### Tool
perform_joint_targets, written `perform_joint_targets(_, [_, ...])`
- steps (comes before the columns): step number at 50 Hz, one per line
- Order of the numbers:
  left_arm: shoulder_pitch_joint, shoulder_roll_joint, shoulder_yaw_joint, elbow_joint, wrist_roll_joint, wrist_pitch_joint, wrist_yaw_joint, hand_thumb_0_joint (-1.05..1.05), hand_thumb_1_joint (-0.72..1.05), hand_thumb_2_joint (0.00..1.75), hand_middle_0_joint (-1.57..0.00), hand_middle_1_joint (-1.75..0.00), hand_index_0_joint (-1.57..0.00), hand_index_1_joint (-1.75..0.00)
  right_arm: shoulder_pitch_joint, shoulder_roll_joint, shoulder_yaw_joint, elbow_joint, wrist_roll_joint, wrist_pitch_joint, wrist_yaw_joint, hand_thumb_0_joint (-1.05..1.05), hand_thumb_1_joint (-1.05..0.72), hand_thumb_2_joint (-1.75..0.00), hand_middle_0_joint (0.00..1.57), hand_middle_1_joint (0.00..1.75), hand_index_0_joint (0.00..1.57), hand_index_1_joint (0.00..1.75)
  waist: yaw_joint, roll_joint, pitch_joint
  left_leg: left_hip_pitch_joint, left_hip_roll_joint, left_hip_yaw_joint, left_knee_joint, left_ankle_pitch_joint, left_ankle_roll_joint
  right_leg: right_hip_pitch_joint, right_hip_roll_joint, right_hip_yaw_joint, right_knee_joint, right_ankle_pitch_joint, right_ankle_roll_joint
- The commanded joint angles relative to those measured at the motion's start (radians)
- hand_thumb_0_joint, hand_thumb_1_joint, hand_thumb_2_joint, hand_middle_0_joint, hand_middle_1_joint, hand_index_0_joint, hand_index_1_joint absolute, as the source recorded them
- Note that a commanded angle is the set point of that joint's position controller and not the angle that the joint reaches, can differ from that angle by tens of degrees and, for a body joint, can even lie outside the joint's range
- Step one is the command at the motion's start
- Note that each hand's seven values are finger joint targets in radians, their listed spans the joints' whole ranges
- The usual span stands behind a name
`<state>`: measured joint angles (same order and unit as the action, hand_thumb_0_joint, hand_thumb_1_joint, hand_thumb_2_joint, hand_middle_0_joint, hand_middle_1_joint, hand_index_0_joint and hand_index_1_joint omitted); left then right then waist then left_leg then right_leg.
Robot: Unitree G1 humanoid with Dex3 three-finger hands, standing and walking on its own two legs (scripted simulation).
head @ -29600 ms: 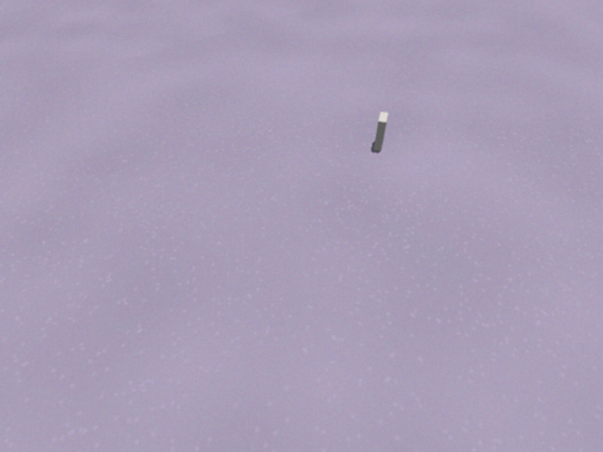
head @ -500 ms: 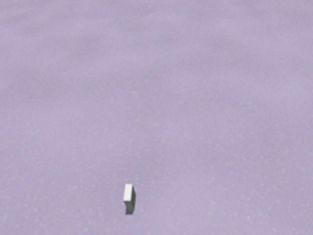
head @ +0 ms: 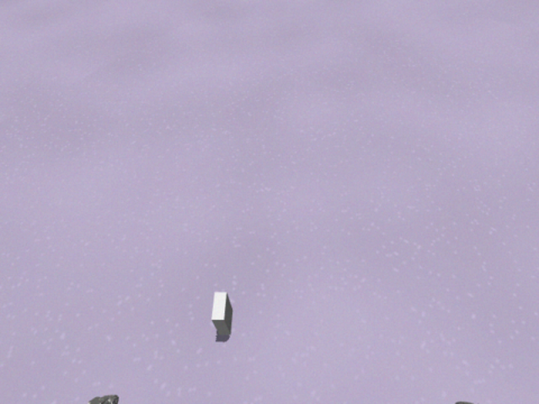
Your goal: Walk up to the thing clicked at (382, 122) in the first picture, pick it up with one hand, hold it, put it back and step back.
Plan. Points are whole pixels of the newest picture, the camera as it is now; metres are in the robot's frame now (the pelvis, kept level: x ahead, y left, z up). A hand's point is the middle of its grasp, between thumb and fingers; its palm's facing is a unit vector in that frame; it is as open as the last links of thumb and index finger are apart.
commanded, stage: step back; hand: left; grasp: from the side
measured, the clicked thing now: (223, 314) +0.45 +0.21 -0.69
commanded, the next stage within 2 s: none
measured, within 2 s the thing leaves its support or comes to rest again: neither
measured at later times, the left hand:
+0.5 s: hand out of the picture +0.04 +0.29 -0.18, palm faces -0.09 -0.93 -0.35, open 7.4 cm
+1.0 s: hand out of the picture -0.09 +0.30 -0.16, palm faces -0.02 -0.93 -0.38, open 7.4 cm
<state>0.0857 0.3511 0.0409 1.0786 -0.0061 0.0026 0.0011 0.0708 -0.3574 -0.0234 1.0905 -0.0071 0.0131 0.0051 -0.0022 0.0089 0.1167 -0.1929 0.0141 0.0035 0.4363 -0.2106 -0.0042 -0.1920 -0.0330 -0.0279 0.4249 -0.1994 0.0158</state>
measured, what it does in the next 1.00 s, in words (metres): walks backwards: right foot, then left foot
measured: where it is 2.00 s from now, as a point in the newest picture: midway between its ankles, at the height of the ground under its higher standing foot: outside the picture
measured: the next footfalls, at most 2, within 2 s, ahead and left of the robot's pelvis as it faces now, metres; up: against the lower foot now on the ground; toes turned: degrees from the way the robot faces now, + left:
right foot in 0.62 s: -0.11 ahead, -0.10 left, +0.00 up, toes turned -2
left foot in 0.98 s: -0.20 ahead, +0.15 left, +0.00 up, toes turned -4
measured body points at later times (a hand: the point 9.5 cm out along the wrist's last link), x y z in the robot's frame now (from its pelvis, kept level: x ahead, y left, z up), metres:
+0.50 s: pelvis -0.09 +0.04 -0.02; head -0.01 +0.05 +0.43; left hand +0.04 +0.34 -0.15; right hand -0.02 -0.28 -0.13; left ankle -0.04 +0.13 -0.74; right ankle -0.13 -0.10 -0.69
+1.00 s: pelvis -0.24 +0.04 -0.03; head -0.17 +0.05 +0.42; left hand -0.09 +0.35 -0.14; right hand -0.16 -0.28 -0.14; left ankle -0.24 +0.15 -0.75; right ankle -0.15 -0.09 -0.74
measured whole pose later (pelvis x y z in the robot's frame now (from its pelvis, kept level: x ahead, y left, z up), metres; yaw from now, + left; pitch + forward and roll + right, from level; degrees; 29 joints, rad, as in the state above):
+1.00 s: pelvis -0.24 +0.04 -0.03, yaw -1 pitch -3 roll +2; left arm 0.09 0.39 0.07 0.76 0.02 0.06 0.01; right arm 0.17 -0.38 -0.05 0.90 -0.02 0.03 -0.02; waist 0.01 -0.06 0.21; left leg -0.23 -0.07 -0.03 0.65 -0.37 0.02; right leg -0.41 -0.06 0.01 0.70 -0.23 0.01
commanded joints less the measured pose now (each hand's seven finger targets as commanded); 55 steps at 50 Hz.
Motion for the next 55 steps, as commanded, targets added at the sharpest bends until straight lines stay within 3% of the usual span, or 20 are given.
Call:
perform_joint_targets(1, [-0.012,0.269,0.067,-0.108,0.006,-0.005,0.022,0.0,0.9,0.9,-0.2,-0.3,-0.2,-0.3,0.029,-0.211,-0.06,-0.084,0.008,0.009,-0.007,0.0,-0.9,-0.9,0.2,0.3,0.2,0.3,-0.009,-0.083,-0.201,0.016,0.021,-0.037,0.16,0.168,0.05,0.009,-0.176,0.186,-0.023,0.318,-0.15])
perform_joint_targets(4, [-0.075,0.311,0.079,-0.168,0.027,0.003,0.027,0.0,0.9,0.9,-0.2,-0.3,-0.2,-0.3,0.082,-0.193,-0.069,-0.107,-0.002,0.027,0.001,0.0,-0.9,-0.9,0.2,0.3,0.2,0.3,-0.017,-0.195,-0.202,-0.01,-0.054,-0.011,0.366,-0.189,0.043,-0.076,-0.305,0.281,-0.044,0.323,-0.254])
perform_joint_targets(6, [-0.139,0.31,0.08,-0.21,0.033,0.009,0.026,0.0,0.9,0.9,-0.2,-0.3,-0.2,-0.3,0.166,-0.192,-0.074,-0.111,0.0,0.031,0.008,0.0,-0.9,-0.9,0.2,0.3,0.2,0.3,-0.061,-0.232,-0.204,0.02,-0.025,-0.048,0.346,-0.228,0.062,-0.136,-0.306,0.247,0.007,0.292,-0.236])
perform_joint_targets(8, [-0.143,0.253,0.064,-0.231,0.024,0.022,0.026,0.0,0.9,0.9,-0.2,-0.3,-0.2,-0.3,0.164,-0.23,-0.083,-0.123,-0.004,0.017,0.007,0.0,-0.9,-0.9,0.2,0.3,0.2,0.3,-0.066,-0.072,-0.174,-0.01,0.074,-0.131,0.131,0.172,0.091,-0.148,-0.137,0.115,0.214,0.152,-0.13])
perform_joint_targets(10, [-0.083,0.186,0.059,-0.235,0.019,0.038,0.038,0.0,0.9,0.9,-0.2,-0.3,-0.2,-0.3,0.111,-0.342,-0.107,-0.155,-0.022,0.0,-0.003,0.0,-0.9,-0.9,0.2,0.3,0.2,0.3,-0.035,0.185,-0.138,0.039,0.304,-0.459,-0.092,0.522,0.183,-0.296,0.137,0.138,0.525,-0.403,-0.046])
perform_joint_targets(12, [-0.013,0.183,0.057,-0.225,0.017,0.047,0.045,0.0,0.9,0.9,-0.2,-0.3,-0.2,-0.3,0.088,-0.332,-0.104,-0.186,-0.033,-0.005,-0.015,0.0,-0.9,-0.9,0.2,0.3,0.2,0.3,-0.014,0.153,-0.141,0.039,0.332,-0.427,-0.042,0.671,0.223,-0.319,0.141,0.207,0.707,-0.445,-0.046])
perform_joint_targets(16, [0.04,0.21,0.066,-0.219,0.01,0.049,0.04,0.0,0.9,0.9,-0.2,-0.3,-0.2,-0.3,0.005,-0.265,-0.092,-0.237,-0.032,-0.012,-0.037,0.0,-0.9,-0.9,0.2,0.3,0.2,0.3,0.035,0.139,-0.159,0.086,0.227,-0.248,0.028,0.573,0.219,-0.335,0.13,0.228,0.804,-0.303,-0.037])
perform_joint_targets(25, [0.035,0.204,0.082,-0.283,0.022,0.029,0.026,0.0,0.9,0.9,-0.2,-0.3,-0.2,-0.3,0.108,-0.269,-0.099,-0.281,-0.019,-0.006,-0.041,0.0,-0.9,-0.9,0.2,0.3,0.2,0.3,-0.038,0.118,-0.186,0.158,0.256,-0.24,0.071,0.494,0.262,-0.243,0.073,0.123,0.477,-0.318,0.008])
perform_joint_targets(30, [0.197,0.197,0.097,-0.217,0.035,0.017,0.016,0.0,0.9,0.9,-0.2,-0.3,-0.2,-0.3,0.007,-0.266,-0.092,-0.306,-0.004,0.014,-0.03,0.0,-0.9,-0.9,0.2,0.3,0.2,0.3,0.038,0.099,-0.224,-0.078,0.199,-0.187,0.154,0.185,0.148,0.061,0.053,0.082,0.033,-0.023,-0.051])
perform_joint_targets(31, [0.193,0.251,0.111,-0.231,0.048,0.01,0.016,0.0,0.9,0.9,-0.2,-0.3,-0.2,-0.3,0.023,-0.237,-0.082,-0.309,0.004,0.018,-0.027,0.0,-0.9,-0.9,0.2,0.3,0.2,0.3,0.032,-0.03,-0.213,-0.209,0.118,-0.14,0.255,0.034,0.086,0.105,-0.052,0.271,-0.019,0.006,-0.089])
perform_joint_targets(32, [0.131,0.316,0.126,-0.262,0.046,0.008,0.014,0.0,0.9,0.9,-0.2,-0.3,-0.2,-0.3,0.034,-0.187,-0.068,-0.317,0.006,0.019,-0.027,0.0,-0.9,-0.9,0.2,0.3,0.2,0.3,0.013,-0.24,-0.147,-0.383,-0.069,-0.047,0.43,-0.276,0.016,0.089,-0.218,0.511,-0.082,0.019,-0.18])
perform_joint_targets(33, [0.067,0.389,0.135,-0.306,0.051,0.008,0.015,0.0,0.9,0.9,-0.2,-0.3,-0.2,-0.3,0.004,-0.213,-0.084,-0.313,-0.003,0.027,-0.041,0.0,-0.9,-0.9,0.2,0.3,0.2,0.3,0.056,-0.284,-0.103,-0.294,-0.11,-0.116,0.672,-0.433,-0.005,-0.153,-0.381,0.645,-0.116,0.092,-0.35])
perform_joint_targets(37, [-0.055,0.248,0.108,-0.346,0.038,0.004,0.026,0.0,0.9,0.9,-0.2,-0.3,-0.2,-0.3,0.108,-0.217,-0.078,-0.247,0.014,0.023,-0.034,0.0,-0.9,-0.9,0.2,0.3,0.2,0.3,-0.036,-0.135,-0.062,-0.286,-0.165,-0.184,0.809,-0.263,-0.001,-0.128,-0.165,0.274,-0.027,0.307,-0.201])
perform_joint_targets(41, [0.053,0.217,0.099,-0.359,0.044,0.012,0.028,0.0,0.9,0.9,-0.2,-0.3,-0.2,-0.3,0.101,-0.212,-0.059,-0.27,0.016,0.007,-0.042,0.0,-0.9,-0.9,0.2,0.3,0.2,0.3,0.035,-0.138,-0.128,-0.323,-0.126,-0.123,0.631,-0.283,-0.025,0.084,-0.149,0.248,0.04,0.328,-0.223])
perform_joint_targets(45, [0.064,0.238,0.101,-0.373,0.041,0.027,0.033,0.0,0.9,0.9,-0.2,-0.3,-0.2,-0.3,0.132,-0.199,-0.062,-0.281,0.0,-0.004,-0.039,0.0,-0.9,-0.9,0.2,0.3,0.2,0.3,0.032,-0.222,-0.186,-0.225,-0.024,-0.071,0.247,-0.282,-0.005,0.175,-0.195,0.27,0.108,0.38,-0.215])
perform_joint_targets(48, [0.049,0.244,0.088,-0.384,0.024,0.048,0.021,0.0,0.9,0.9,-0.2,-0.3,-0.2,-0.3,0.198,-0.198,-0.079,-0.25,-0.017,-0.014,-0.033,0.0,-0.9,-0.9,0.2,0.3,0.2,0.3,-0.002,-0.156,-0.193,-0.025,-0.031,-0.035,-0.071,0.054,0.016,0.044,-0.133,0.213,0.217,0.265,-0.144])
perform_joint_targets(50, [0.076,0.178,0.073,-0.397,0.016,0.051,0.018,0.0,0.9,0.9,-0.2,-0.3,-0.2,-0.3,0.135,-0.35,-0.115,-0.278,-0.043,-0.016,-0.027,0.0,-0.9,-0.9,0.2,0.3,0.2,0.3,0.018,0.208,-0.173,0.115,0.297,-0.489,-0.104,0.248,0.154,-0.329,0.106,0.077,0.472,-0.289,-0.043])
perform_joint_targets(51, [-0.015,0.224,0.099,-0.403,0.029,0.051,0.036,0.0,0.9,0.9,-0.2,-0.3,-0.2,-0.3,0.132,-0.409,-0.123,-0.294,-0.038,-0.012,-0.023,0.0,-0.9,-0.9,0.2,0.3,0.2,0.3,-0.055,0.226,-0.131,-0.109,0.402,-0.565,-0.12,0.265,0.29,-0.26,0.125,0.177,0.649,-0.477,-0.018])
perform_joint_targets(52, [-0.036,0.242,0.104,-0.393,0.033,0.051,0.037,0.0,0.9,0.9,-0.2,-0.3,-0.2,-0.3,0.097,-0.38,-0.12,-0.295,-0.037,-0.019,-0.028,0.0,-0.9,-0.9,0.2,0.3,0.2,0.3,-0.048,0.195,-0.087,-0.176,0.4,-0.575,-0.137,0.233,0.31,-0.233,0.118,0.23,0.767,-0.438,-0.024])
perform_joint_targets(55, [0.1,0.221,0.101,-0.335,0.01,0.052,0.023,0.0,0.9,0.9,-0.2,-0.3,-0.2,-0.3,-0.009,-0.265,-0.087,-0.321,-0.035,-0.023,-0.039,0.0,-0.9,-0.9,0.2,0.3,0.2,0.3,0.057,0.099,-0.095,-0.062,0.211,-0.225,-0.037,0.372,0.197,-0.31,0.157,0.249,0.88,-0.279,-0.037])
